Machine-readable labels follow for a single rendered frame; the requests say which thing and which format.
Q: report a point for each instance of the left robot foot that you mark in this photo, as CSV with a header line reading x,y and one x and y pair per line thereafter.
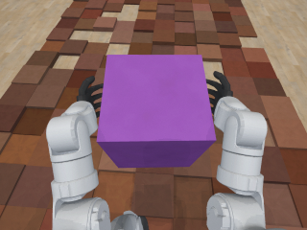
x,y
144,223

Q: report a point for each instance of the carton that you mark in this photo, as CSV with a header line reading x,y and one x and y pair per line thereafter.
x,y
155,111

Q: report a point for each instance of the robot left forearm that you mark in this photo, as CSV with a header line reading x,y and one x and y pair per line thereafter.
x,y
68,137

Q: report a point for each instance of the robot left upper arm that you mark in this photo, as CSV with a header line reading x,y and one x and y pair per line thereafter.
x,y
83,214

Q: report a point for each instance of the robot right upper arm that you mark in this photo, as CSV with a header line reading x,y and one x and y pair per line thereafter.
x,y
227,211

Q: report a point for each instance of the robot left hand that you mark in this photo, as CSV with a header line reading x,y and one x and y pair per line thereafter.
x,y
85,93

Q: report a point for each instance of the robot right forearm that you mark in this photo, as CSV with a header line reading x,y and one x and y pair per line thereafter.
x,y
244,138

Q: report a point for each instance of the robot left shin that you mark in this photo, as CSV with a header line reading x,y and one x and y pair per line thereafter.
x,y
131,212

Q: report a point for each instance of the robot right hand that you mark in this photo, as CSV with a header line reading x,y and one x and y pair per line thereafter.
x,y
223,89

